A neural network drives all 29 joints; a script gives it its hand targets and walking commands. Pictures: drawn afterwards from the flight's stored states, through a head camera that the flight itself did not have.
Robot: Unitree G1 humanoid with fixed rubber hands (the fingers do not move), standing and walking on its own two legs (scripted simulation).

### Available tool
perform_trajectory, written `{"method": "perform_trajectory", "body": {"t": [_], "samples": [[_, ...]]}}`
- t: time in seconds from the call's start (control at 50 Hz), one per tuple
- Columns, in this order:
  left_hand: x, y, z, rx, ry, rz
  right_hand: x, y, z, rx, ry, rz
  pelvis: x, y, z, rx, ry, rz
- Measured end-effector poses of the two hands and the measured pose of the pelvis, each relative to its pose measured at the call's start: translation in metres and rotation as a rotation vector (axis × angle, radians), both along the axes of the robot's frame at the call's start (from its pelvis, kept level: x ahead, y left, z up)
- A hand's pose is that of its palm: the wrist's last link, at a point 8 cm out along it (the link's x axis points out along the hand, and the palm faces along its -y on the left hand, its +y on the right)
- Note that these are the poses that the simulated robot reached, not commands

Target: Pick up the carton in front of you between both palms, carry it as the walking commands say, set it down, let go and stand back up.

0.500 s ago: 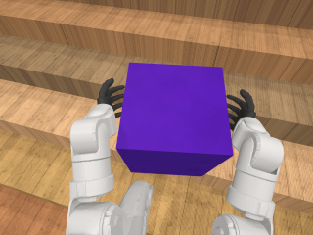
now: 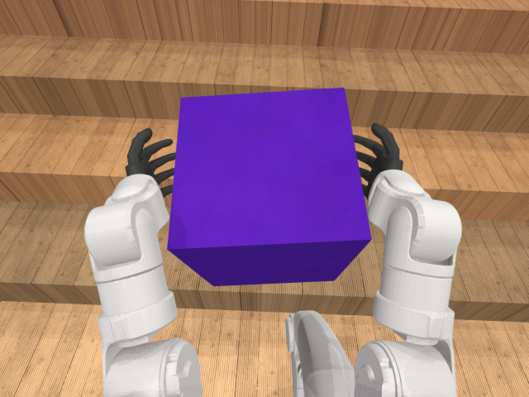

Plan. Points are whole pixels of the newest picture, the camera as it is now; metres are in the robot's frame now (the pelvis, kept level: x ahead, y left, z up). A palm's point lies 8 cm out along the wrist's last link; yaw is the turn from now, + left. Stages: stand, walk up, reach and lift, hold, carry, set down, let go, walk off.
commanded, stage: carry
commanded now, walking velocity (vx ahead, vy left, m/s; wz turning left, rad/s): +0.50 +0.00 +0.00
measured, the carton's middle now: (268, 202) +0.36 -0.03 +0.09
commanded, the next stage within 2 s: none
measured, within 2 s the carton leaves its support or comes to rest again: neither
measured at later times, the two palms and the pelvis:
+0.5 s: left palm out of the picture +0.64 +0.11 +0.33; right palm out of the picture +0.66 -0.20 +0.32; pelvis +0.30 -0.06 +0.16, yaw +1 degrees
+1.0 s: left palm out of the picture +0.91 +0.11 +0.47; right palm out of the picture +0.90 -0.20 +0.48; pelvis +0.55 -0.04 +0.32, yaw -1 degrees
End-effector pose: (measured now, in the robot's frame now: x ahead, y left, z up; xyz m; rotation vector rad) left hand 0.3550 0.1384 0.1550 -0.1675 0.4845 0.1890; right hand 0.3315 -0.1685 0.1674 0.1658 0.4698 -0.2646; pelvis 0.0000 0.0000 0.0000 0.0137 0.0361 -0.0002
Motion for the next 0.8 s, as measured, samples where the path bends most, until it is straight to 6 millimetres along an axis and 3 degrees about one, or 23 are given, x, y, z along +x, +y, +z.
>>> {"method": "perform_trajectory", "body": {"t": [0.06, 0.12, 0.2, 0.26, 0.34, 0.4, 0.5, 0.56, 0.62, 0.72, 0.8], "samples": [[0.038, -0.001, 0.027, -0.007, -0.027, 0.009, 0.043, -0.001, 0.034, -0.039, -0.03, 0.022, 0.041, -0.014, 0.013, -0.035, 0.0, 0.013], [0.078, -0.003, 0.044, -0.013, -0.009, 0.028, 0.089, -0.003, 0.053, -0.053, -0.015, 0.05, 0.085, -0.028, 0.026, -0.075, 0.007, 0.015], [0.129, -0.005, 0.056, -0.03, 0.048, 0.067, 0.159, -0.005, 0.057, -0.03, 0.04, 0.094, 0.142, -0.05, 0.042, -0.102, 0.037, 0.007], [0.153, -0.006, 0.065, -0.007, 0.103, 0.123, 0.209, -0.007, 0.056, -0.026, 0.095, 0.118, 0.175, -0.066, 0.062, -0.092, 0.019, 0.005], [0.182, -0.01, 0.087, 0.019, 0.146, 0.147, 0.246, -0.011, 0.067, 0.048, 0.136, 0.117, 0.209, -0.068, 0.101, -0.088, 0.002, 0.011], [0.217, -0.017, 0.117, 0.001, 0.115, 0.13, 0.27, -0.016, 0.094, 0.073, 0.115, 0.11, 0.24, -0.071, 0.13, -0.06, -0.002, 0.021], [0.287, -0.031, 0.178, 0.034, 0.007, 0.084, 0.327, -0.032, 0.148, 0.045, 0.011, 0.077, 0.301, -0.065, 0.16, -0.016, 0.008, 0.017], [0.331, -0.035, 0.203, 0.068, -0.017, 0.063, 0.368, -0.035, 0.169, 0.047, -0.013, 0.068, 0.344, -0.056, 0.171, 0.016, 0.01, 0.003], [0.379, -0.036, 0.213, 0.074, -0.005, 0.037, 0.41, -0.036, 0.179, 0.058, 0.004, 0.056, 0.387, -0.046, 0.181, 0.053, 0.021, 0.004], [0.462, -0.036, 0.209, 0.047, 0.085, -0.001, 0.468, -0.034, 0.188, 0.08, 0.092, 0.026, 0.458, -0.025, 0.208, 0.069, 0.016, 0.019], [0.503, -0.038, 0.22, 0.019, 0.121, -0.016, 0.493, -0.038, 0.208, 0.022, 0.137, -0.029, 0.481, -0.024, 0.246, 0.083, 0.004, 0.007]]}}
